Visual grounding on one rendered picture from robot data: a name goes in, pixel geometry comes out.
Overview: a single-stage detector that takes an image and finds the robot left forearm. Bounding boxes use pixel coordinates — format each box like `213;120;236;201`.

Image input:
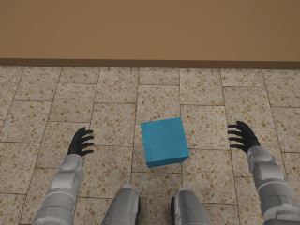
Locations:
31;154;84;225

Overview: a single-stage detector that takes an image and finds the right robot hand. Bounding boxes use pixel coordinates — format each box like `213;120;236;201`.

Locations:
227;120;261;154

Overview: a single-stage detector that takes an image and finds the robot shin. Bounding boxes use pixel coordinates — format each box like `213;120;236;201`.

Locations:
174;186;191;225
123;184;137;225

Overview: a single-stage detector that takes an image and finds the carton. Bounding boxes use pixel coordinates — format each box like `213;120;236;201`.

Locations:
141;116;190;168

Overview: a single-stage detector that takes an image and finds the right robot shin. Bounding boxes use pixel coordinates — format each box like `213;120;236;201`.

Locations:
174;186;191;225

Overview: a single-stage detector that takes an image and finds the robot right forearm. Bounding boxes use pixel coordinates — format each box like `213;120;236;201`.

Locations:
247;145;300;222

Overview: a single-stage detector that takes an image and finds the left robot shin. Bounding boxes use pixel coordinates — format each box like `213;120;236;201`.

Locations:
123;184;137;225

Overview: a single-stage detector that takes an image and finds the left robot hand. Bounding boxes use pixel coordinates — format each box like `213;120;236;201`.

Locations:
67;127;95;157

